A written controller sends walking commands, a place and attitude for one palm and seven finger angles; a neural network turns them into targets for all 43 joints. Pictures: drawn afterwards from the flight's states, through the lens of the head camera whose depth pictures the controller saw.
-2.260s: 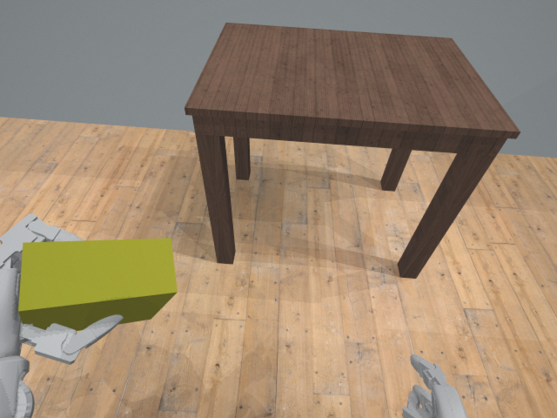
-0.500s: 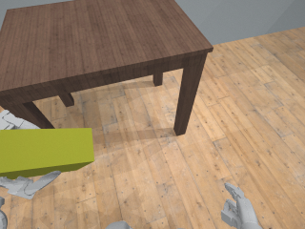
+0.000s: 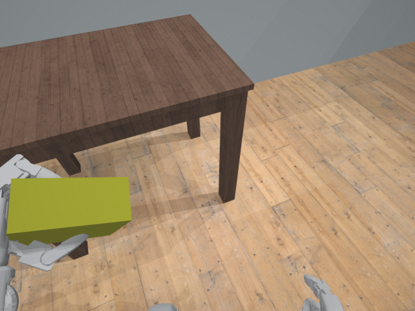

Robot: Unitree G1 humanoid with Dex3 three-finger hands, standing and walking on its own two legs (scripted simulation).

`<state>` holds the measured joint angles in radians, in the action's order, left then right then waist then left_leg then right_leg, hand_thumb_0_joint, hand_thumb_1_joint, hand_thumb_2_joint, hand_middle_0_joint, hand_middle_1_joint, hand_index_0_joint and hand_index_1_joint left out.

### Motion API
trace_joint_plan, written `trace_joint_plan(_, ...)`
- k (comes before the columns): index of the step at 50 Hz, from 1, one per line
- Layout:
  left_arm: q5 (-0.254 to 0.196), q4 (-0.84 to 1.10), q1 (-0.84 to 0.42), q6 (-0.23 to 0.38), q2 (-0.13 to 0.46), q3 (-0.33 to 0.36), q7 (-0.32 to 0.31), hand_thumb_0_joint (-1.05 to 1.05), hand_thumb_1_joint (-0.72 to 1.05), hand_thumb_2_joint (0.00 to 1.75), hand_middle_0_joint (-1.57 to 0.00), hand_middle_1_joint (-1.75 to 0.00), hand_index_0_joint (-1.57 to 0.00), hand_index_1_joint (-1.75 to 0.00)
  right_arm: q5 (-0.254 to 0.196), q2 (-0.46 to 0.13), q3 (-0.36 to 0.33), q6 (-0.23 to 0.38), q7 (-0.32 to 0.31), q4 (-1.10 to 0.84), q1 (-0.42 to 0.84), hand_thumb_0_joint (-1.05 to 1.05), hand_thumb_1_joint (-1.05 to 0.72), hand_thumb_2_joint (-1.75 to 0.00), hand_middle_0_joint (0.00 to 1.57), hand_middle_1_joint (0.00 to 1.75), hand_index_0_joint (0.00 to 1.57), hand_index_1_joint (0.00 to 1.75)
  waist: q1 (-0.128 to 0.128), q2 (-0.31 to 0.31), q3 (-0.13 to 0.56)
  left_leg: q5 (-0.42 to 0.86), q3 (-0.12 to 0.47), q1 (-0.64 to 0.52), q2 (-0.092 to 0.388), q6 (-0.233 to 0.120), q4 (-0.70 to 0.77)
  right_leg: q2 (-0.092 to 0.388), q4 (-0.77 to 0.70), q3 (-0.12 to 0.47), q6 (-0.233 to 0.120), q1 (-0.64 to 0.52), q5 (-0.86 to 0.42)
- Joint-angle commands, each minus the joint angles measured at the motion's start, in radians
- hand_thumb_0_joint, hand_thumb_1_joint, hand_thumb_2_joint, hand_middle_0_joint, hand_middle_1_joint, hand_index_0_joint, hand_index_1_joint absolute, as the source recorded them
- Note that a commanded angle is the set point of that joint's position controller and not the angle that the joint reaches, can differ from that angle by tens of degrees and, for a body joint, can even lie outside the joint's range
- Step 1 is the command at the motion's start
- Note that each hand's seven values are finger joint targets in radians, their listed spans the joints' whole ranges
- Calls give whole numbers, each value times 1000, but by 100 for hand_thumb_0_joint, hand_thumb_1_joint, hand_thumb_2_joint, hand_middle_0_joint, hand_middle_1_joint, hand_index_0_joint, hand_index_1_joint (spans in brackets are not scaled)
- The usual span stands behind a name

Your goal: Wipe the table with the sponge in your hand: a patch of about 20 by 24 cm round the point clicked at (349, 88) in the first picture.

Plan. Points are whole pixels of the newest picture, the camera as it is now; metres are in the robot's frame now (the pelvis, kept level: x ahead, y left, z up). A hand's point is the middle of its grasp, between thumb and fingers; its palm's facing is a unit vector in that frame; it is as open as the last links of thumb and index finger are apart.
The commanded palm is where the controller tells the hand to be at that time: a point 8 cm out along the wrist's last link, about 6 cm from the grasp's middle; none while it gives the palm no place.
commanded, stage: take the last steps up to it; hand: left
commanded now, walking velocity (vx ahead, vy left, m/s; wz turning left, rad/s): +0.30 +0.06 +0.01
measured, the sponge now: (88, 211) +0.23 +0.19 +0.15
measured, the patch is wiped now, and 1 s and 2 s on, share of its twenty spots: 0.00 0.00 0.00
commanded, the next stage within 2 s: come to a stop and stand still in 1.44 s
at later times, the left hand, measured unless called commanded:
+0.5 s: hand (75, 169) +0.29 +0.21 +0.18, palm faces +0.39 -0.79 -0.47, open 10.4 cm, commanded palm +0.24 +0.26 +0.18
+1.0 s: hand (104, 114) +0.41 +0.21 +0.18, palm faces +0.40 -0.80 -0.44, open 10.4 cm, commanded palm +0.34 +0.24 +0.18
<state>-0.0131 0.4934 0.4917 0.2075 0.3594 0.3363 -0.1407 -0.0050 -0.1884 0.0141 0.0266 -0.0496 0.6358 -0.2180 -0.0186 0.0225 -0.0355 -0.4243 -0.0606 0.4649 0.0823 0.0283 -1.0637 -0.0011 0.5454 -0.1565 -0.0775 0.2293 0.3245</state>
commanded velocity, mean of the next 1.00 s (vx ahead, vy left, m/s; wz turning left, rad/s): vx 0.29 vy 0.08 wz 0.02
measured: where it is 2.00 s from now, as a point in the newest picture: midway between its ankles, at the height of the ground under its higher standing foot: (227, 295)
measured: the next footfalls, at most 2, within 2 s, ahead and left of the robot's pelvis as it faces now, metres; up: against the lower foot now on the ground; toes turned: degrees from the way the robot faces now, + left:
left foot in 0.22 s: +0.13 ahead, +0.14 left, +0.00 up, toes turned +9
right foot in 0.50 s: +0.14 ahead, -0.13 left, +0.00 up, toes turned -9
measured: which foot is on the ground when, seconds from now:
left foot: up 0.00-0.20, down 0.22-0.52, up 0.54-0.86, down 0.88-1.00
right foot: down 0.00-0.24, up 0.26-0.48, down 0.50-0.88, up 0.90-1.00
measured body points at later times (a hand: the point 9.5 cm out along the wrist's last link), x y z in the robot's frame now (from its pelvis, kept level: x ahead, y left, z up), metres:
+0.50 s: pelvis +0.07 -0.02 -0.01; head +0.09 -0.04 +0.44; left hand +0.26 +0.25 +0.20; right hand +0.24 -0.23 -0.10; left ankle +0.09 +0.13 -0.73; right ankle +0.10 -0.12 -0.73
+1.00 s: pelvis +0.18 -0.03 -0.01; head +0.21 -0.03 +0.44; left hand +0.38 +0.25 +0.20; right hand +0.36 -0.27 -0.09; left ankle +0.22 +0.09 -0.73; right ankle +0.13 -0.13 -0.67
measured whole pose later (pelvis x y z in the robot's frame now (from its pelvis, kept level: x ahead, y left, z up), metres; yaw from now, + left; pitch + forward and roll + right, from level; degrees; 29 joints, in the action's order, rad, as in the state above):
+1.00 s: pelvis +0.18 -0.03 -0.01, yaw +0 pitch -1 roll +2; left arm -0.02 0.49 0.41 0.23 0.42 0.39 -0.16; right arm -0.01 -0.18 -0.04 0.09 -0.06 0.59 -0.17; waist -0.01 -0.05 -0.07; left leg -0.25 -0.16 0.31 0.06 -0.01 -0.58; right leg 0.06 1.09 -0.05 0.01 0.41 0.53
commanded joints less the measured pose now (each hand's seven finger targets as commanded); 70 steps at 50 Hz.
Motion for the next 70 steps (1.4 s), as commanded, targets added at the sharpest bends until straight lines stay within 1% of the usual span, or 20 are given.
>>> trace_joint_plan(1, -9, 203, -53, 86, 188, 163, -35, 0, 10, 130, -120, -160, -120, -160, 10, -89, -34, 46, -13, -177, 98, 0, -90, -90, 20, 30, 20, 30, 20, -118, 101, 79, -26, 79, 33, -7, 199, 293, -229, 250, -100, -146, -397)
trace_joint_plan(10, -12, 242, -150, 72, 185, 118, -56, 0, 10, 130, -120, -160, -120, -160, 7, -112, -60, 81, -33, -199, 55, 0, -90, -90, 20, 30, 20, 30, 14, -33, 119, 208, -102, -331, -10, -59, 624, 208, -37, 207, -21, -30, -163)
trace_joint_plan(12, -18, 258, -183, 83, 168, 101, -52, 0, 10, 130, -120, -160, -120, -160, 0, -142, -71, 83, -33, -201, 56, 0, -90, -90, 20, 30, 20, 30, 2, 254, 140, 218, 282, -551, 238, -187, 714, 53, 288, 84, 62, 260, 114)
trace_joint_plan(14, -3, 196, -168, 82, 206, 126, -46, 0, 10, 130, -120, -160, -120, -160, 10, -108, -48, 95, -30, -190, 77, 0, -90, -90, 20, 30, 20, 30, 1, 232, 54, 17, 525, -370, 377, -304, 854, 64, 561, 169, 71, 351, 266)
trace_joint_plan(19, -11, 269, -50, 83, 163, 138, -40, 0, 10, 130, -120, -160, -120, -160, 4, -123, -65, 117, -22, -173, 71, 0, -90, -90, 20, 30, 20, 30, 23, 226, 91, 110, 138, -232, 227, -207, 790, 73, 289, 51, 95, 159, 126)
trace_joint_plan(24, -5, 174, -90, 69, 143, 123, -45, 0, 10, 130, -120, -160, -120, -160, -1, -117, -61, 123, -29, -166, 65, 0, -90, -90, 20, 30, 20, 30, 19, 127, 95, -53, 1, -84, 137, -109, 590, 35, -43, -9, 95, -105, 34)
trace_joint_plan(26, -2, 127, -126, 60, 207, 160, -49, 0, 10, 130, -120, -160, -120, -160, -2, -78, -53, 112, -28, -173, 76, 0, -90, -90, 20, 30, 20, 30, 36, -343, 74, -145, -111, 196, -51, -30, 109, 356, -283, 571, -66, -195, 126)
trace_joint_plan(27, -14, 147, -184, 58, 209, 153, -46, 0, 10, 130, -120, -160, -120, -160, -2, -119, -72, 119, -19, -176, 119, 0, -90, -90, 20, 30, 20, 30, 51, -347, 68, -126, 13, 246, -30, -22, -68, 439, -343, 727, -121, -171, 156)
trace_joint_plan(30, 1, 132, -143, 91, 194, 152, -35, 0, 10, 130, -120, -160, -120, -160, 10, -87, -37, 99, -18, -120, 95, 0, -90, -90, 20, 30, 20, 30, 22, -110, 60, 33, 63, 255, 21, -1, -141, 371, -257, 410, -112, -201, -253)
trace_joint_plan(33, 6, 165, -141, 110, 186, 143, -32, 0, 10, 130, -120, -160, -120, -160, 10, -92, -45, 86, -19, -140, 105, 0, -90, -90, 20, 30, 20, 30, 16, -149, 99, 84, 8, 125, 30, -7, 109, 325, -204, 207, -70, -187, -499)
trace_joint_plan(42, -10, 284, -88, 93, 189, 153, -63, 0, 10, 130, -120, -160, -120, -160, 6, -106, -78, 90, -19, -201, 48, 0, -90, -90, 20, 30, 20, 30, 15, -60, 176, 258, -131, -302, -45, -41, 633, 249, 39, 142, -16, -119, -412)
trace_joint_plan(43, -13, 302, -109, 102, 188, 151, -62, 0, 10, 130, -120, -160, -120, -160, 2, -122, -86, 92, -22, -205, 44, 0, -90, -90, 20, 30, 20, 30, 0, 66, 206, 286, -19, -465, 28, -86, 674, 188, 227, 105, 26, 19, -333)
trace_joint_plan(44, -19, 312, -112, 112, 191, 163, -64, 0, 10, 130, -120, -160, -120, -160, 0, -139, -93, 94, -18, -205, 52, 0, -90, -90, 20, 30, 20, 30, 8, 276, 241, 513, 287, -627, 247, -201, 669, 65, 440, 38, 83, 253, 88)
trace_joint_plan(46, -17, 214, -117, 108, 227, 169, -46, 0, 10, 130, -120, -160, -120, -160, 2, -128, -79, 102, -14, -192, 70, 0, -90, -90, 20, 30, 20, 30, 6, 245, 165, 363, 497, -482, 369, -314, 764, 74, 672, 154, 85, 401, 304)
trace_joint_plan(52, -18, 305, -30, 96, 172, 152, -30, 0, 10, 130, -120, -160, -120, -160, -7, -124, -76, 134, -8, -168, 78, 0, -90, -90, 20, 30, 20, 30, 29, 240, 121, 311, 70, -242, 199, -202, 754, 92, 348, 39, 110, 197, 76)
trace_joint_plan(57, -7, 175, -96, 72, 163, 138, -35, 0, 10, 130, -120, -160, -120, -160, -8, -114, -66, 131, -28, -153, 70, 0, -90, -90, 20, 30, 20, 30, 31, 81, 121, 34, -38, -111, 126, -108, 538, 54, -31, -10, 110, -89, -23)
trace_joint_plan(59, 2, 136, -136, 66, 229, 176, -44, 0, 10, 130, -120, -160, -120, -160, 0, -80, -54, 118, -27, -162, 83, 0, -90, -90, 20, 30, 20, 30, 36, -334, 98, -158, -98, 177, -62, -29, 72, 395, -268, 589, -58, -188, -22)
trace_joint_plan(60, -16, 144, -179, 67, 222, 171, -37, 0, 10, 130, -120, -160, -120, -160, 4, -117, -73, 126, -17, -154, 106, 0, -90, -90, 20, 30, 20, 30, 48, -353, 91, -111, 29, 202, -37, -17, -89, 459, -315, 697, -90, -158, -15)
trace_joint_plan(65, 1, 151, -90, 109, 188, 162, -27, 0, 10, 130, -120, -160, -120, -160, 11, -91, -47, 89, -7, -120, 114, 0, -90, -90, 20, 30, 20, 30, 19, -155, 126, 65, 44, 180, -1, 7, -89, 351, -175, 258, -57, -205, -621)
trace_joint_plan(70, -5, 222, 7, 120, 198, 189, -47, 0, 10, 130, -120, -160, -120, -160, 17, -84, -61, 85, 1, -177, 98, 0, -90, -90, 20, 30, 20, 30, 42, -161, 174, 116, -76, 17, -28, -7, 317, 324, -144, 173, -51, -233, -693)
